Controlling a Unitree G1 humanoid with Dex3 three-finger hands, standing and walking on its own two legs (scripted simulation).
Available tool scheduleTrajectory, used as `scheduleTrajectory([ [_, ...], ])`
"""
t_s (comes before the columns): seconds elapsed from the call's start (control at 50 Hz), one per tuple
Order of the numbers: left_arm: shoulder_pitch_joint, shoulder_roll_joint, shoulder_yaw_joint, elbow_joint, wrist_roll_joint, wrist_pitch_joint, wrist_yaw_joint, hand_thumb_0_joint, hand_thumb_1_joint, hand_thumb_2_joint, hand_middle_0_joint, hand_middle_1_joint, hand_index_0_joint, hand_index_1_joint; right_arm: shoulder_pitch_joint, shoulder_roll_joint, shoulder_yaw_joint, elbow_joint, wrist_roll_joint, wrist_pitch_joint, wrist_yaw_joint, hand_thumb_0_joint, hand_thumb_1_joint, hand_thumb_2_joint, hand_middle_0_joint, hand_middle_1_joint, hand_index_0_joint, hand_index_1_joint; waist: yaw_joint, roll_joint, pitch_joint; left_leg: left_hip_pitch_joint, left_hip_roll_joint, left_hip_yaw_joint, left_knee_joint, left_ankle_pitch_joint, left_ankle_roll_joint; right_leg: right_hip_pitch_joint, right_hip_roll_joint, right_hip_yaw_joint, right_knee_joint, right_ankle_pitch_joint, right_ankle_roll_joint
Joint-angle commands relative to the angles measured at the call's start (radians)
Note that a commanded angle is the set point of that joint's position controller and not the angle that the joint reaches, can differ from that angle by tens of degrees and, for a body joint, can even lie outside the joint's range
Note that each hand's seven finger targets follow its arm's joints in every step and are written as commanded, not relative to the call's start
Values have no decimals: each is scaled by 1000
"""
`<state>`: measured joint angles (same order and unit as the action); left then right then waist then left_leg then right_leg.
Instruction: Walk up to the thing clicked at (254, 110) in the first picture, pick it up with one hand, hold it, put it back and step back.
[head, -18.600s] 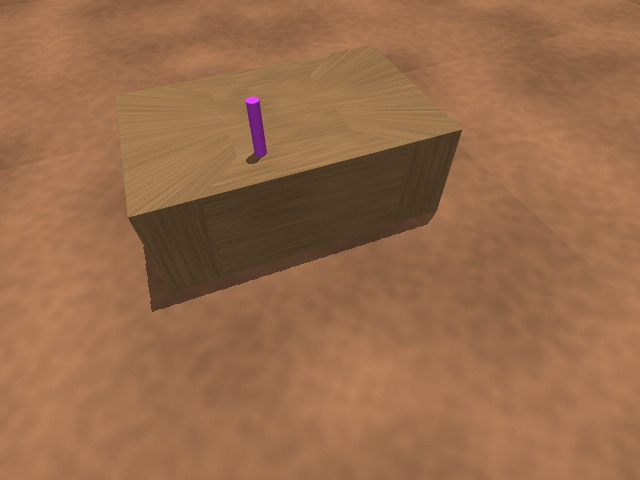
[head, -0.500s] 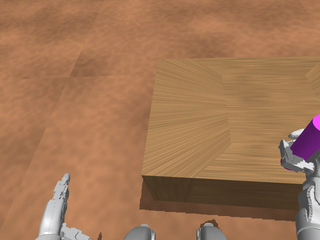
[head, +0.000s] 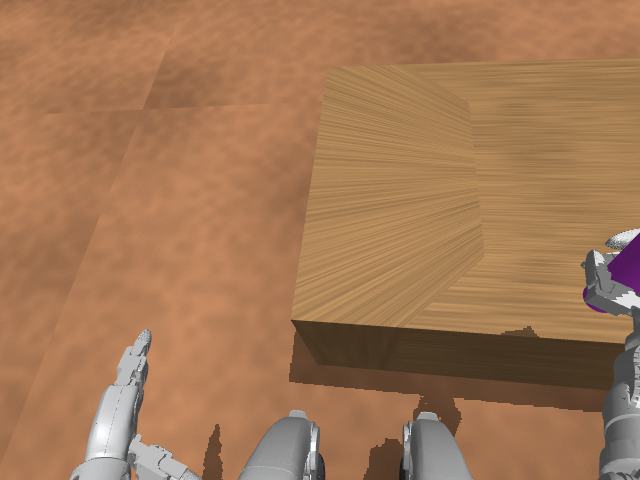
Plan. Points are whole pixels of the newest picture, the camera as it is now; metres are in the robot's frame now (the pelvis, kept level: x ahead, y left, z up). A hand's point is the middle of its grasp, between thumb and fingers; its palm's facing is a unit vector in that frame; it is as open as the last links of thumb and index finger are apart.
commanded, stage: crouch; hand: right
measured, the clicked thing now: (637, 265) +0.36 -0.30 +0.03
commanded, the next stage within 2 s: lower in 0.70 s
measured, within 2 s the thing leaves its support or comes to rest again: rests again in 1.98 s
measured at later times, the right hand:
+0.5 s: hand (576, 243) +0.44 -0.30 -0.06, palm faces +0.42 +0.91 +0.04, open 5.7 cm
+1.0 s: hand (552, 241) +0.46 -0.29 -0.11, palm faces +0.41 +0.91 +0.01, open 5.6 cm
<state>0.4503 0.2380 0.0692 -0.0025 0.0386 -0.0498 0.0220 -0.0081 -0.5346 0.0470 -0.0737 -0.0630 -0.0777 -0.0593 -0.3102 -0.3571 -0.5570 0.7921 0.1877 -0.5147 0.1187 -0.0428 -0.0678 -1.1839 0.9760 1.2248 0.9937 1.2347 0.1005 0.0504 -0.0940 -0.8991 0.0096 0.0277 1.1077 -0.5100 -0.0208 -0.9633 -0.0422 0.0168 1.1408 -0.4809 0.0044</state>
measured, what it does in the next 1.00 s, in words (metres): lowers itself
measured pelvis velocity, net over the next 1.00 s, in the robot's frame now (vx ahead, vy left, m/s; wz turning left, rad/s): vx -0.02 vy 0.00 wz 0.05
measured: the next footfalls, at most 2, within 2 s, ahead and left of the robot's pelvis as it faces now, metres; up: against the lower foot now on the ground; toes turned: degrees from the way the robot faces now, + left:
none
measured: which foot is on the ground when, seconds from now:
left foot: down 0.00-1.00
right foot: down 0.00-1.00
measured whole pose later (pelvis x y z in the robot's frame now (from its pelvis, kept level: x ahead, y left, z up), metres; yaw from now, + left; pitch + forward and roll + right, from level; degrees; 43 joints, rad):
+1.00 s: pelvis -0.02 +0.00 -0.07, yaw +3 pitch +28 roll +7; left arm 0.48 0.30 0.05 -0.34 0.10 -0.02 -0.06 -0.01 -0.53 0.06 -0.07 -0.06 -0.07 -0.06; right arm -0.65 -0.63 -0.73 1.19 0.02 -0.62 0.06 -0.04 -0.07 -1.18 0.99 1.21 1.00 1.22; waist 0.29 0.05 -0.13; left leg -1.29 -0.04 0.08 1.37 -0.57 -0.01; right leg -1.39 -0.08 0.09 1.46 -0.56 0.02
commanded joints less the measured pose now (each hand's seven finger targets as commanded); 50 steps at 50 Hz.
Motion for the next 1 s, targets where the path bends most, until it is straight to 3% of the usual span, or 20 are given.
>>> scheduleTrajectory([
  [0.0, 74, 149, 84, -212, 10, -51, 18, 0, -554, 57, -58, -62, -59, -61, -373, -291, -45, -144, -20, -102, 4, 0, -696, -1306, 1392, 1414, 1405, 1414, 28, -143, -423, 84, -29, -11, -92, 275, 23, 262, 19, 17, -107, 247, -9],
  [0.02, 79, 139, 66, -210, 13, -49, 14, 0, -549, 54, -56, -61, -58, -60, -367, -302, -59, -118, -25, -106, 3, 0, -703, -1309, 1402, 1421, 1414, 1421, 14, -165, -420, 71, -28, -13, -83, 269, 25, 259, 18, 15, -101, 251, -6],
  [0.06, 75, 177, 96, -254, 19, -44, 12, 0, -546, 53, -56, -62, -59, -59, -376, -345, -90, -84, -36, -110, -7, 0, -680, -1280, 1373, 1390, 1384, 1390, 13, -199, -463, 55, -32, -4, -69, 266, 32, 278, 14, 21, -100, 271, 0],
  [0.12, 94, 163, 85, -233, 27, -32, -6, 0, -540, 48, -56, -62, -60, -57, -358, -354, -100, -5, -50, -112, -6, 0, -704, -1300, 1392, 1410, 1401, 1410, 7, -250, -398, 10, -35, 2, -48, 240, 38, 224, 12, 18, -89, 255, 7],
  [0.2, 62, 181, 93, -327, 39, -36, -16, 0, -540, 48, -57, -62, -62, -58, -400, -365, -116, 8, -62, -127, -5, 0, -698, -1292, 1382, 1401, 1391, 1401, 41, -218, -471, 15, -44, 8, -24, 264, 39, 203, 6, 26, -44, 277, 0],
  [0.22, 49, 187, 94, -354, 38, -36, -18, 0, -544, 52, -58, -63, -61, -59, -415, -382, -121, -9, -64, -133, -6, 0, -672, -1291, 1372, 1398, 1384, 1398, 30, -239, -495, 19, -45, 11, -12, 272, 41, 212, 5, 29, -43, 294, 5],
  [0.3, 88, 226, 145, -398, 43, -31, -16, 0, -546, 58, -56, -62, -59, -60, -458, -394, -132, 2, -71, -154, -18, 0, -677, -1258, 1361, 1368, 1368, 1368, 82, -229, -565, 19, -51, 21, 5, 325, 36, 250, -1, 45, -6, 371, -2],
  [0.34, 120, 204, 127, -356, 43, -23, -23, 0, -547, 59, -56, -61, -58, -59, -446, -376, -119, 56, -78, -153, -19, 0, -685, -1257, 1363, 1367, 1369, 1367, 88, -211, -493, -18, -53, 22, 8, 320, 34, 204, 0, 45, 6, 362, -5],
  [0.4, 125, 180, 107, -328, 46, -25, -32, 0, -542, 56, -57, -61, -60, -59, -495, -392, -119, 71, -90, -164, -20, 0, -704, -1254, 1362, 1361, 1366, 1361, 101, -264, -466, -89, -52, 20, 29, 303, 40, 191, -6, 47, 29, 367, 1],
  [0.42, 124, 161, 84, -301, 52, -23, -38, 0, -541, 54, -56, -61, -60, -58, -488, -383, -114, 82, -96, -166, -21, 0, -698, -1244, 1350, 1350, 1354, 1350, 89, -281, -449, -110, -52, 23, 45, 297, 44, 176, -6, 46, 34, 376, 4],
  [0.5, 92, 203, 125, -360, 60, -22, -45, 0, -537, 51, -57, -64, -62, -59, -538, -452, -144, 56, -118, -180, -27, 0, -676, -1262, 1352, 1367, 1360, 1367, 106, -336, -522, -141, -54, 25, 74, 291, 48, 205, -11, 53, 58, 392, 9],
  [0.56, 77, 245, 164, -431, 61, -14, -43, 0, -542, 57, -58, -66, -62, -62, -568, -464, -153, 54, -123, -178, -36, 0, -692, -1284, 1368, 1387, 1376, 1387, 123, -349, -586, -154, -63, 42, 74, 253, 52, 249, -18, 75, 44, 375, 14],
  [0.6, 100, 220, 136, -408, 61, -6, -48, 0, -545, 60, -58, -64, -59, -62, -562, -420, -129, 107, -121, -169, -31, 0, -673, -1289, 1367, 1392, 1377, 1392, 131, -342, -534, -180, -64, 49, 75, 219, 54, 210, -18, 80, 39, 332, 15],
  [0.64, 103, 216, 121, -449, 59, -10, -49, 0, -542, 58, -57, -63, -59, -60, -559, -443, -145, 115, -122, -162, -34, 0, -662, -1285, 1366, 1391, 1376, 1391, 137, -311, -556, -160, -66, 47, 67, 223, 51, 179, -14, 78, 56, 298, 7],
  [0.66, 98, 213, 114, -455, 59, -9, -50, 0, -540, 58, -56, -62, -59, -60, -569, -464, -153, 101, -128, -162, -39, 0, -652, -1287, 1371, 1396, 1381, 1396, 118, -327, -563, -154, -64, 43, 75, 227, 52, 171, -12, 74, 56, 299, 8],
  [0.76, 100, 218, 130, -437, 60, -7, -52, 0, -538, 56, -55, -61, -58, -57, -574, -505, -179, 160, -140, -155, -56, 0, -640, -1283, 1365, 1393, 1376, 1393, 136, -296, -508, -146, -63, 28, 79, 241, 44, 64, -9, 61, 96, 244, -4],
  [0.8, 80, 209, 107, -466, 61, -9, -54, 0, -535, 56, -54, -58, -56, -56, -598, -516, -179, 150, -150, -161, -61, 0, -632, -1304, 1367, 1411, 1383, 1412, 129, -314, -519, -152, -63, 26, 88, 225, 49, 61, -11, 60, 93, 232, 1],
  [0.84, 79, 201, 97, -481, 62, -13, -56, 0, -537, 56, -54, -57, -55, -56, -605, -470, -145, 197, -155, -165, -56, 0, -603, -1304, 1358, 1411, 1375, 1411, 156, -291, -489, -184, -68, 30, 95, 200, 50, 30, -14, 65, 103, 198, -1],
  [0.9, 79, 236, 129, -527, 62, -18, -53, 0, -539, 55, -55, -57, -55, -57, -609, -542, -179, 211, -167, -177, -59, 0, -603, -1292, 1345, 1397, 1362, 1397, 174, -290, -489, -188, -67, 21, 97, 165, 48, -12, -14, 66, 118, 142, -3],
  [0.98, 104, 221, 119, -527, 62, -29, -60, 0, -542, 57, -54, -57, -54, -57, -617, -541, -186, 216, -160, -187, -56, 0, -576, -1248, 1301, 1348, 1317, 1348, 180, -309, -507, -210, -70, 18, 128, 176, 46, -31, -17, 70, 156, 152, -7],
])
